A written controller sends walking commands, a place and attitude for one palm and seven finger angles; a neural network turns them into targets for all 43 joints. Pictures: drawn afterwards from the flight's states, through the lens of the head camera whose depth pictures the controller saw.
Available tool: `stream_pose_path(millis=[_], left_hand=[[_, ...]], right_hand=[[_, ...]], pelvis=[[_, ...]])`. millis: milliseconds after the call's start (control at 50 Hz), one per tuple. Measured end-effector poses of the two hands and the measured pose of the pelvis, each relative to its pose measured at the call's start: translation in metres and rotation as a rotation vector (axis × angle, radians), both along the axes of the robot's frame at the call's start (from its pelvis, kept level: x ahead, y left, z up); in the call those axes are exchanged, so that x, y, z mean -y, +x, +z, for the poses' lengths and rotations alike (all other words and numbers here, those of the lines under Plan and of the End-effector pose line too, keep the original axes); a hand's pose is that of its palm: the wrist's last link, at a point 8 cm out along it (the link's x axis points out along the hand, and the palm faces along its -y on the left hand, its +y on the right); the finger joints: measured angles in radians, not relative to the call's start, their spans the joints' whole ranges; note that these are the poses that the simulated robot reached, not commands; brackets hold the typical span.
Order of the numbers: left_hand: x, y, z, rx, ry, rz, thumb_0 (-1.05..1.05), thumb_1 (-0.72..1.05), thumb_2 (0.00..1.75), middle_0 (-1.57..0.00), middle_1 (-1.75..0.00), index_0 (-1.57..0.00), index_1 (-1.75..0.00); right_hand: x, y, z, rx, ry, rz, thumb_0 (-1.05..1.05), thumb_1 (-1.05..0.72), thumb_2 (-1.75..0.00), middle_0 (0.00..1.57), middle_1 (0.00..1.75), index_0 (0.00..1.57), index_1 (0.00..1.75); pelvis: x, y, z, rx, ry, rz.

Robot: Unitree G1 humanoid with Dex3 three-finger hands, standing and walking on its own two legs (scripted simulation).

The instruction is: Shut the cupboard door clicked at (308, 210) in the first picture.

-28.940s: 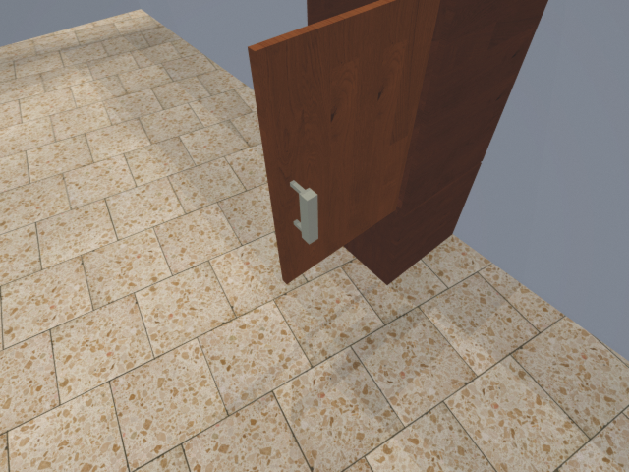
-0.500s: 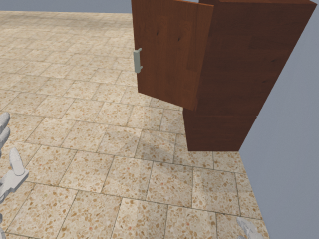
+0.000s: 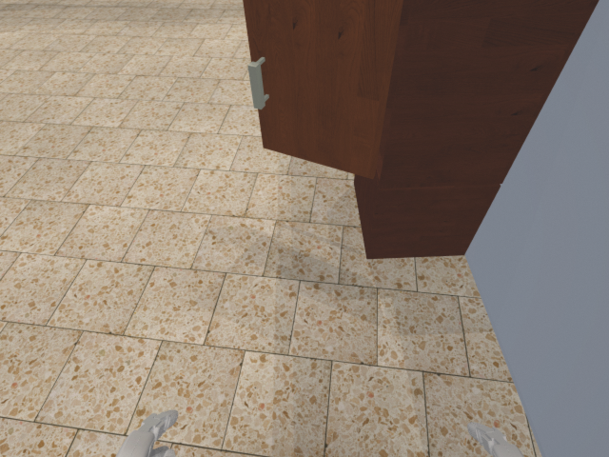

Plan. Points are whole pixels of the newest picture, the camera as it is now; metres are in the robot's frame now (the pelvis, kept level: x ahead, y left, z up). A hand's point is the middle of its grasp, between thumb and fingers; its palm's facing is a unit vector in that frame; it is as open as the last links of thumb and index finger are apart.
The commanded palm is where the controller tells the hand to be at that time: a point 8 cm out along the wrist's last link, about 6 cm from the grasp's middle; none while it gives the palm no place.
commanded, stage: let the arm hang, fingers relaxed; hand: left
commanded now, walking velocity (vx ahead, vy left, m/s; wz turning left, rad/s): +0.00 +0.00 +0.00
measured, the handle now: (260, 82) +1.08 +0.17 -0.07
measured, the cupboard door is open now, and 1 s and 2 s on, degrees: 63 63 63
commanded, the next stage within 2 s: look to check the result in 0.86 s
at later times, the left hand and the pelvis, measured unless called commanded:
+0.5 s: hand out of the picture +0.01 +0.21 -0.15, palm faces +0.01 -0.96 -0.29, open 7.4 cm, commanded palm none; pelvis +0.01 -0.01 +0.01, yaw +0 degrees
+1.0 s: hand out of the picture +0.03 +0.18 -0.16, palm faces -0.01 -0.98 -0.20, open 7.4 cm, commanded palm none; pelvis +0.02 +0.00 +0.02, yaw -1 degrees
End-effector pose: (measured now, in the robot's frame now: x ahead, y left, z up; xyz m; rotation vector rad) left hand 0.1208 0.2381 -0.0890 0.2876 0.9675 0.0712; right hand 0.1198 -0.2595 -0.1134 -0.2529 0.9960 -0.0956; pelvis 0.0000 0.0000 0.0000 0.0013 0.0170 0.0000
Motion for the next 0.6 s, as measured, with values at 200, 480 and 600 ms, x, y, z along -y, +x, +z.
stream_pose_path(millis=[200,480,600], left_hand=[[0.011,-0.099,-0.05,-0.328,-0.073,0.155,-0.01,0.97,0.9,-0.21,-0.3,-0.21,-0.3],[-0.019,-0.115,-0.029,-0.379,0.027,0.188,0.01,0.91,0.9,-0.2,-0.3,-0.2,-0.29],[-0.01,-0.099,-0.031,-0.344,0.002,0.168,0.01,0.91,0.9,-0.2,-0.3,-0.2,-0.29]], right_hand=[[0.003,-0.097,-0.004,-0.354,-0.038,-0.072,0.01,-0.91,-0.9,0.2,0.3,0.2,0.3],[-0.017,-0.103,-0.021,-0.339,0.046,-0.119,0.0,-0.91,-0.9,0.2,0.3,0.2,0.3],[-0.02,-0.098,-0.019,-0.322,0.05,-0.126,0.0,-0.91,-0.9,0.2,0.3,0.2,0.3]], pelvis=[[0.012,0.002,0.007,0.016,-0.014,0.021],[0.005,0.006,0.013,0.044,-0.007,-0.006],[0.004,0.008,0.014,0.046,-0.004,-0.013]])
